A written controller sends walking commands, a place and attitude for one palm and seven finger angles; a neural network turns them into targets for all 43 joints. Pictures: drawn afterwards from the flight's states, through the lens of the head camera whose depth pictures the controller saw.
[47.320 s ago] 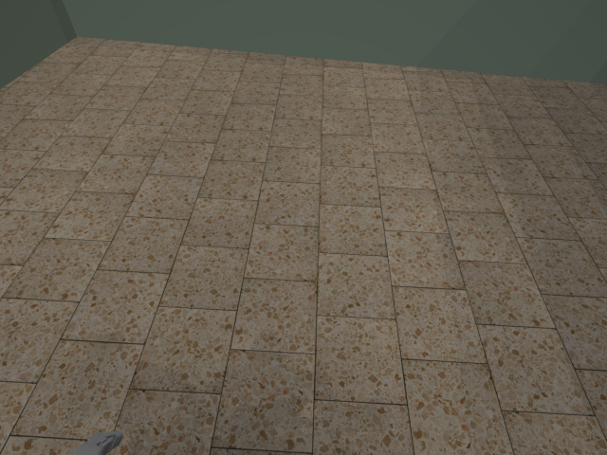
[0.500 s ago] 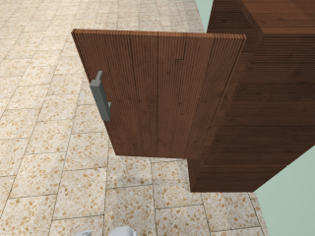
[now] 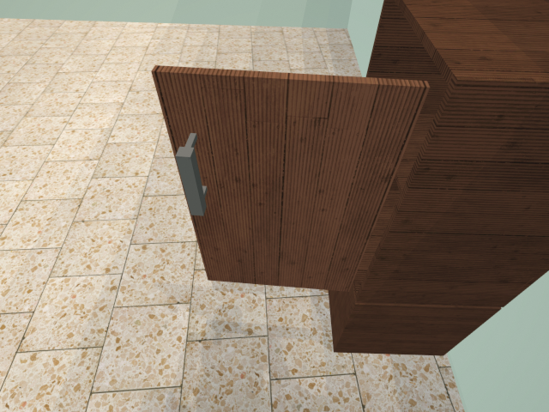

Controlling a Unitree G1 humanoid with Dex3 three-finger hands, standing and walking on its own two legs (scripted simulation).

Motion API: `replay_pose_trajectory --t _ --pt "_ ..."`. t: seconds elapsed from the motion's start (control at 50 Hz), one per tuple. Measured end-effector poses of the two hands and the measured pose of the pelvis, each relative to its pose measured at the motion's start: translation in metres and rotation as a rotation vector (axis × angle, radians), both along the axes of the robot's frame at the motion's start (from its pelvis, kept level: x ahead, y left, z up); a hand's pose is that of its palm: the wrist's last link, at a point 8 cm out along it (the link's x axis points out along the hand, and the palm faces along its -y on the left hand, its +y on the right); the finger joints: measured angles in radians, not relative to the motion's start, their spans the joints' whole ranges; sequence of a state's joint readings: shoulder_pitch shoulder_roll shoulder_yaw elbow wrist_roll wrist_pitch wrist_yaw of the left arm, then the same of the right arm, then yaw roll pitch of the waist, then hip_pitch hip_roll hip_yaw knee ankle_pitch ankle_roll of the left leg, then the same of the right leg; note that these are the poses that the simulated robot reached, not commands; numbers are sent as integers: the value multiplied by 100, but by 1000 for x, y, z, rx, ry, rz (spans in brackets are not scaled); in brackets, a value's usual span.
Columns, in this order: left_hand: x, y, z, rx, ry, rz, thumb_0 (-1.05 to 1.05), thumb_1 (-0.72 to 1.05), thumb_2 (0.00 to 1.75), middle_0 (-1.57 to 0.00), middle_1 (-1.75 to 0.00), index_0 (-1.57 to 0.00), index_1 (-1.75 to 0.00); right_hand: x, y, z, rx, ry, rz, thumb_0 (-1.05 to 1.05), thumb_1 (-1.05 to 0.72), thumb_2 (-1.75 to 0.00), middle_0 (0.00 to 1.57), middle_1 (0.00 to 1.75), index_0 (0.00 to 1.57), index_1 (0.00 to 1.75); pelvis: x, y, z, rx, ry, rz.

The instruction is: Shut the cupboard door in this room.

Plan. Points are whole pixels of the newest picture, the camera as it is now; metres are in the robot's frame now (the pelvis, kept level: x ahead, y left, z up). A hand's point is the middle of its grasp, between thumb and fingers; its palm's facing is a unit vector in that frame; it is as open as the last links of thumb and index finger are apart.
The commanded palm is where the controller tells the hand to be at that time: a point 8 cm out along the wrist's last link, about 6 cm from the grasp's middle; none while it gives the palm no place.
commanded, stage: come to a stop and stand still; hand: left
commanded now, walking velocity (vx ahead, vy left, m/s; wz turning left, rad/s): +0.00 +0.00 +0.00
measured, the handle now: (195, 175) +0.46 +0.17 +0.08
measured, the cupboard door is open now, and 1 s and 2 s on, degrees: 87 87 87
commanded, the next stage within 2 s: look again from close up in 1.52 s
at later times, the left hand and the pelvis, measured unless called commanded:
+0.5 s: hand out of the picture -0.02 +0.28 -0.18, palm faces +0.01 -0.98 -0.21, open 7.3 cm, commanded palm none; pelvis -0.05 +0.11 -0.01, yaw -1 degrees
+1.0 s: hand out of the picture -0.06 +0.43 -0.20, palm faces +0.07 -0.98 -0.18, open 7.4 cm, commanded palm none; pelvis -0.08 +0.23 +0.00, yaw +0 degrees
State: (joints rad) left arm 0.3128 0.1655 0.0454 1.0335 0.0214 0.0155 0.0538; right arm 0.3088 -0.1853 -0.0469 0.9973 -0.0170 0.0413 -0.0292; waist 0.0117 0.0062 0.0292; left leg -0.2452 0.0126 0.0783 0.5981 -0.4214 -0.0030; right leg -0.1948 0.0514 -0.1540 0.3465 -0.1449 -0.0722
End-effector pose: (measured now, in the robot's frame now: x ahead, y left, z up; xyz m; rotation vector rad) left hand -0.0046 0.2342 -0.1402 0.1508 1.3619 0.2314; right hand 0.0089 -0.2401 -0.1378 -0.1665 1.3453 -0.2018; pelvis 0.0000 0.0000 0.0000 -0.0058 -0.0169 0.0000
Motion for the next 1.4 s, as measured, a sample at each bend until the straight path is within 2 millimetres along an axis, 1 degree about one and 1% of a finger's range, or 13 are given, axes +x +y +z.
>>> replay_pose_trajectory --t 0.08,0.16,0.26,0.32,0.44,0.7,0.8,0.9,1.02,1.08,1.18,1.26,1.4 --pt "16 26 1 18 -50 -58 1 90 90 -21 -30 -20 -30 -51 11 -1 -28 24 -55 0 -92 -90 20 30 20 29 -13 21 -4 -19 -2 4" --pt "36 51 2 26 -137 -99 1 90 90 -20 -30 -20 -30 -97 41 -6 0 108 -55 0 -92 -90 19 30 19 29 -27 41 -8 -11 -14 -1" --pt "47 71 5 14 -188 -133 1 90 90 -20 -30 -20 -30 -124 87 -13 60 153 -57 0 -91 -90 20 30 19 29 -38 67 -9 -9 -5 -11" --pt "39 78 2 1 -174 -132 1 90 90 -20 -30 -20 -30 -119 110 -20 86 141 -54 1 -91 -90 20 30 20 29 -41 80 -12 -1 9 -17" --pt "3 88 -9 -22 -70 -99 0 91 90 -20 -30 -20 -30 -82 138 -24 94 56 -22 1 -92 -90 20 30 20 29 -46 102 -14 4 43 -28" --pt "-81 127 -21 -87 88 -5 1 91 90 -20 -30 -20 -30 -46 139 2 -63 7 58 1 -92 -90 20 30 20 29 -60 149 -8 -42 -3 0" --pt "-115 158 -36 -83 122 24 0 90 90 -21 -30 -20 -30 -21 154 5 -88 -55 68 1 -92 -90 20 30 20 29 -70 175 -19 -67 -15 7" --pt "-99 200 -56 -99 117 -12 1 90 90 -20 -30 -20 -30 -23 185 8 -125 -115 90 0 -91 -90 20 30 20 29 -76 206 -28 -56 -32 -11" --pt "-62 249 -23 -60 -20 4 1 91 90 -20 -30 -20 -30 -44 236 25 -96 -41 84 0 -91 -90 20 30 20 29 -78 239 0 -59 -23 -4" --pt "-74 277 -8 -17 -84 50 0 90 90 -20 -30 -20 -30 -38 256 21 -73 -17 78 0 -91 -90 20 30 20 30 -84 258 3 -46 -10 9" --pt "-94 322 -43 29 30 -21 0 90 90 -20 -30 -20 -30 -28 281 0 -76 -150 66 0 -91 -90 20 30 20 30 -95 289 -30 -44 -21 25" --pt "-77 340 -65 8 6 -65 1 90 90 -20 -30 -20 -30 -59 308 -26 -83 -116 64 0 -91 -90 20 30 20 29 -102 311 -52 -12 -41 -3" --pt "-42 331 -33 -67 -98 -91 1 91 90 -20 -30 -20 -30 -123 348 -2 -14 67 25 0 -91 -89 20 30 20 30 -103 319 -17 -28 3 -8"
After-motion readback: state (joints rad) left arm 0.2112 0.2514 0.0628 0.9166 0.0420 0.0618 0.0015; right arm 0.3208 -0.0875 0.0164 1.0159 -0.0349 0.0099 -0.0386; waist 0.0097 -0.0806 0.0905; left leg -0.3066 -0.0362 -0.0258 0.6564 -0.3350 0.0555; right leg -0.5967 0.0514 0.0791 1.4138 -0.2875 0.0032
